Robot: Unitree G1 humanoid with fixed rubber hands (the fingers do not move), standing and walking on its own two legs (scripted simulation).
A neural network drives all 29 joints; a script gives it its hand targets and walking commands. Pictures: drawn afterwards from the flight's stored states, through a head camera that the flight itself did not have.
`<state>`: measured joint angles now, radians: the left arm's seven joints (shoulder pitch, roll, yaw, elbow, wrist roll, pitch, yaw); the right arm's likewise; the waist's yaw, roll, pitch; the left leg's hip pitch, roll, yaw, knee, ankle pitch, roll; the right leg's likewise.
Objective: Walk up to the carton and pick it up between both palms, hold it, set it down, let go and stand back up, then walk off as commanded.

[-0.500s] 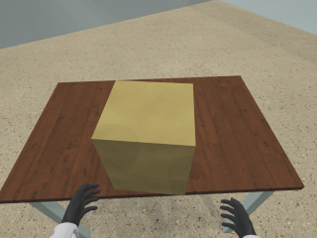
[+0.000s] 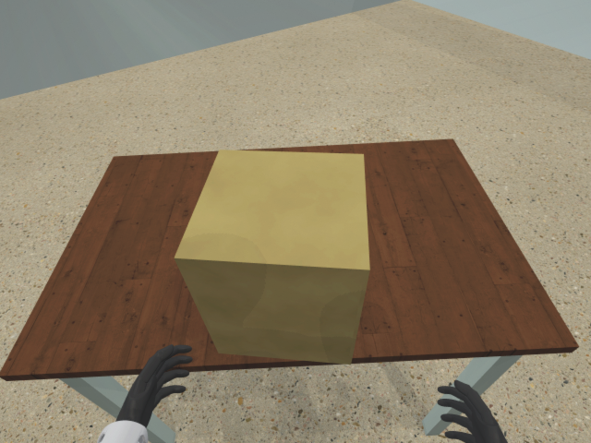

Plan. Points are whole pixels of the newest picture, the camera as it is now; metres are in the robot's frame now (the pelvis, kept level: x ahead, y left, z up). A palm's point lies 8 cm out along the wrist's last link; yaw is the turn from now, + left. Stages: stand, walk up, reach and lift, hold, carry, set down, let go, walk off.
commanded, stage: stand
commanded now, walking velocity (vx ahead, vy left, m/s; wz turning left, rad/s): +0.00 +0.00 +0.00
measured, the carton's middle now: (286, 259) +0.37 +0.04 +0.04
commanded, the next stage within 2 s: walk off in 1.60 s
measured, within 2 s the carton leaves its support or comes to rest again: neither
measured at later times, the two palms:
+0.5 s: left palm (138, 411) +0.18 +0.23 -0.02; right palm out of the picture +0.13 -0.24 -0.10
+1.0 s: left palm (138, 411) +0.18 +0.23 -0.02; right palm out of the picture +0.13 -0.25 -0.10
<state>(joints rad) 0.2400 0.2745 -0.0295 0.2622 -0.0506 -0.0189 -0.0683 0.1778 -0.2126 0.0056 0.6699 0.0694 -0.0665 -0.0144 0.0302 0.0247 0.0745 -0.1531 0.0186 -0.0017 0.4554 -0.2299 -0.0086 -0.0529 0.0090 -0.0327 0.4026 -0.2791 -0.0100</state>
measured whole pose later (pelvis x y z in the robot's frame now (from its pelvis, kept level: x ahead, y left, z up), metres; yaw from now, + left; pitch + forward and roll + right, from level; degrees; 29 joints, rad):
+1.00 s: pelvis +0.00 +0.00 +0.00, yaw +0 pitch -4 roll -1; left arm 0.25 0.33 -0.06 0.30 -0.04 -0.12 -0.07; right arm 0.23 -0.27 0.01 0.68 0.07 -0.04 0.01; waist 0.02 0.02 0.07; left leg -0.18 0.02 0.00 0.51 -0.26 -0.01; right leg -0.09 0.01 -0.03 0.47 -0.31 -0.01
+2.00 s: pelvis -0.02 +0.02 -0.01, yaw +0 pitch -4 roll -2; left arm 0.23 0.33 -0.08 0.30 -0.04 -0.18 -0.06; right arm 0.24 -0.31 0.01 0.68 0.07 0.02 0.01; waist 0.01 0.02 0.07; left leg -0.33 0.02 -0.01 0.83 -0.36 -0.01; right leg -0.15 0.02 -0.03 0.52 -0.31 0.00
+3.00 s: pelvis -0.32 +0.03 -0.05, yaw -2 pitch -5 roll -1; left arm 0.16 0.44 0.05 0.62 -0.03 0.08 0.01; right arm 0.26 -0.36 0.01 0.68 0.07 0.04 -0.04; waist 0.02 -0.05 0.28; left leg -0.36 -0.11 -0.14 0.90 -0.45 0.04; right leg -0.50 0.10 0.03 1.17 -0.52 -0.06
